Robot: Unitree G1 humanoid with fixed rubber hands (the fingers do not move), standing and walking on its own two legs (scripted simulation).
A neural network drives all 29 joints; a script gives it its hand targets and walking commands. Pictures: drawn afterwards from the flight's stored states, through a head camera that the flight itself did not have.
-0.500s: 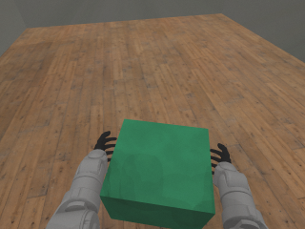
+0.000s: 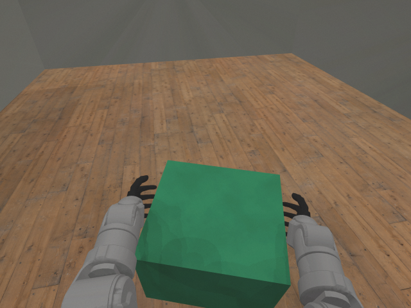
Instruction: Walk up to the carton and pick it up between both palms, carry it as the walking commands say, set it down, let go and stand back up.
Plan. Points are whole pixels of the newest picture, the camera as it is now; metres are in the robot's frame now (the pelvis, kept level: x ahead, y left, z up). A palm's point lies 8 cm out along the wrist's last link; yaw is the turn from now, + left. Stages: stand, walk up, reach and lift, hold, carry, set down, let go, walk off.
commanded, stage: reach and lift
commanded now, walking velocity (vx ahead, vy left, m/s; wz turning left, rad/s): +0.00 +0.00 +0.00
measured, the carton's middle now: (214, 235) +0.34 +0.00 -0.03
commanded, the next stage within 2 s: hold in 1.22 s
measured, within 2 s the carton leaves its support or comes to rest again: neither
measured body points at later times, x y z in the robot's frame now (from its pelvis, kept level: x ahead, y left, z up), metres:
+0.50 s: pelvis +0.01 -0.01 +0.01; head -0.06 -0.02 +0.45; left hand +0.35 +0.17 +0.06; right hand +0.33 -0.19 +0.04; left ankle +0.03 +0.12 -0.73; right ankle +0.05 -0.10 -0.73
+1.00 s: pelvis +0.02 -0.01 +0.01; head -0.08 -0.01 +0.45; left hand +0.34 +0.18 +0.06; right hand +0.32 -0.19 +0.04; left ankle +0.03 +0.12 -0.73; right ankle +0.05 -0.10 -0.73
